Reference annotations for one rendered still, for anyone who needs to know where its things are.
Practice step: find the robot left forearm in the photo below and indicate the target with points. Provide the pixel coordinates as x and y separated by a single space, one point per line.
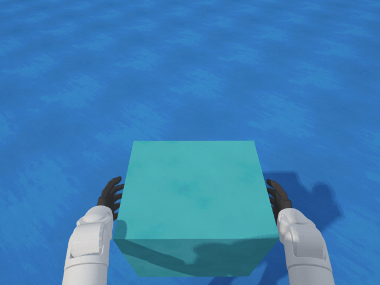
87 257

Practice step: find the robot right hand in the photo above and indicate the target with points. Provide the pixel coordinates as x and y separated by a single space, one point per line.
279 200

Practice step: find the carton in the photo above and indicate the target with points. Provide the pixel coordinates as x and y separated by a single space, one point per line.
195 209

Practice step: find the robot right forearm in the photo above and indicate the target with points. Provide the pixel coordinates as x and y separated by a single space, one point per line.
307 258

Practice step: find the robot left hand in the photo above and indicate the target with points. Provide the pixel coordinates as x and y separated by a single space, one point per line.
109 196

